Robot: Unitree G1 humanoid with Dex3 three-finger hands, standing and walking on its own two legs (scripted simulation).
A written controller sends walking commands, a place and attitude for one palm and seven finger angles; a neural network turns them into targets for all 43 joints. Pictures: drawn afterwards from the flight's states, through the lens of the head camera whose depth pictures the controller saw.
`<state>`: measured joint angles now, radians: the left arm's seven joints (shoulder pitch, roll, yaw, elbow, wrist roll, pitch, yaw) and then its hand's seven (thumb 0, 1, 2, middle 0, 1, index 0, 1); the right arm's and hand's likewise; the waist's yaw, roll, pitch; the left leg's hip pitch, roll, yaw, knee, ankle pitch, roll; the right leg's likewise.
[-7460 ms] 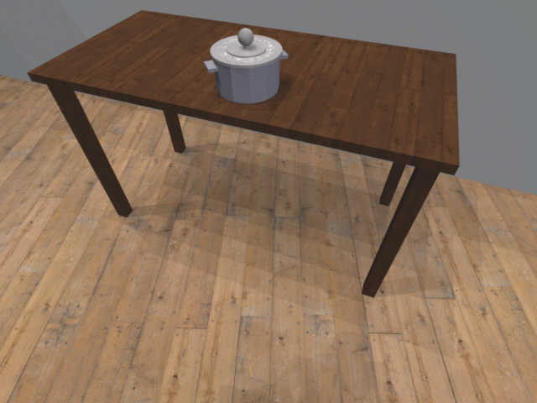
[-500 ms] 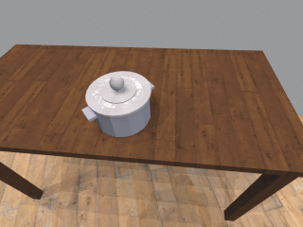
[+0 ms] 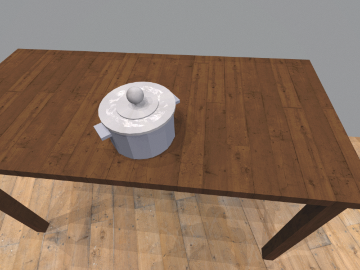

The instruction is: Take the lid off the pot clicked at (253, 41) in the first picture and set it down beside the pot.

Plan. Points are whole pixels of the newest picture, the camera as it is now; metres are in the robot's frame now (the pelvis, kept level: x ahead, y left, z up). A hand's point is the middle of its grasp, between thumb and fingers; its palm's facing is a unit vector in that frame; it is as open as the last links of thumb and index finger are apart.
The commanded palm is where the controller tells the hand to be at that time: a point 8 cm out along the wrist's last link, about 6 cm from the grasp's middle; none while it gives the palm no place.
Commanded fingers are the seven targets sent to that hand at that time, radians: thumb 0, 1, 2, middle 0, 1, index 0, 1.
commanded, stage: lift the closed hand beside the body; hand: left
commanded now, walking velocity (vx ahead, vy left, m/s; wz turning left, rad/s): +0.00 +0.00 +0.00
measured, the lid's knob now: (135, 95) +0.49 +0.14 +0.13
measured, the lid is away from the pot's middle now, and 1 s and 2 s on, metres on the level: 0.00 0.00 0.00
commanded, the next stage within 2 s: raise the hand higher, near the body in 0.62 s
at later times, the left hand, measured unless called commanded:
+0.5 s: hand out of the picture +0.11 +0.22 -0.02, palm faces +0.25 -0.92 -0.29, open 3.6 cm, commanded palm +0.06 +0.27 +0.01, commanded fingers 0.00 0.90 0.90 -1.30 -1.50 -1.30 -1.50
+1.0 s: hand (32, 255) +0.14 +0.27 +0.06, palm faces +0.33 -0.86 -0.40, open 3.1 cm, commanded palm +0.08 +0.30 +0.08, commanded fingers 0.00 0.90 0.90 -1.30 -1.50 -1.30 -1.50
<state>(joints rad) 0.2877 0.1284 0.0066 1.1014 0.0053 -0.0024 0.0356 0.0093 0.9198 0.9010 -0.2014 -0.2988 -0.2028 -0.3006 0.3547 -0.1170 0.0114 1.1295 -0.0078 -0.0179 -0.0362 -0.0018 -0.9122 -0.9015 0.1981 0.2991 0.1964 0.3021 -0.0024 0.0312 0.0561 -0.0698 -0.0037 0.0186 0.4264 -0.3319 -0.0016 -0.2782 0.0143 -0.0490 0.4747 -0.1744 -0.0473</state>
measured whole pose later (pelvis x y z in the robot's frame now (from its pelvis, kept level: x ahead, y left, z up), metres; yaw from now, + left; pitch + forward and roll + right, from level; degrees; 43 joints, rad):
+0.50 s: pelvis -0.02 +0.01 -0.01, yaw +2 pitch -1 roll +0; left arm 0.63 0.21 0.05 -0.05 -0.01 -0.11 0.10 0.01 0.90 0.90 -0.93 -1.09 -0.93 -1.09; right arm 0.20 -0.25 -0.04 0.57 0.02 -0.21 -0.04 0.00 -0.91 -0.90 0.20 0.30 0.20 0.31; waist 0.04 0.02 0.01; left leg -0.17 -0.02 -0.02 0.55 -0.36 0.02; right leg -0.32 -0.01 -0.08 0.52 -0.17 -0.03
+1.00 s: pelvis +0.00 +0.04 +0.00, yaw +2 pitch -2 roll -1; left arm 0.69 0.25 0.16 -0.32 0.01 -0.12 0.09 0.02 0.90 0.90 -1.30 -1.50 -1.30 -1.50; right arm 0.20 -0.20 -0.02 0.63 0.01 -0.25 -0.03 0.01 -0.91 -0.90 0.20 0.30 0.20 0.30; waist 0.06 0.05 0.00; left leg -0.10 -0.04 -0.01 0.52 -0.38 0.05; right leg -0.27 -0.03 -0.07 0.51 -0.21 0.01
